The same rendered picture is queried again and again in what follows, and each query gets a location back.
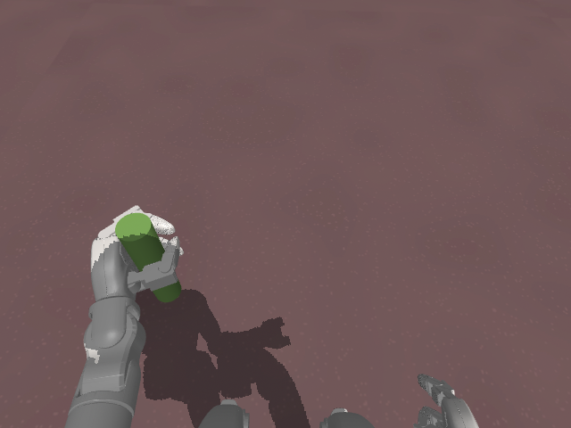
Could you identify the left robot arm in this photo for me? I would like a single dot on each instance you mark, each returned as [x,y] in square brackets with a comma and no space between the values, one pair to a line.
[106,395]

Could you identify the left robot hand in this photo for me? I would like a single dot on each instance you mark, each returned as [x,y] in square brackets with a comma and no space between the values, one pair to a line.
[114,273]

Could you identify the can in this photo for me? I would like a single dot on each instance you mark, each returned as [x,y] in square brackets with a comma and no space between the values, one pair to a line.
[138,236]

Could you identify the right robot hand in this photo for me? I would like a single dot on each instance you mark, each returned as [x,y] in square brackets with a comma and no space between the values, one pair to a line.
[455,412]

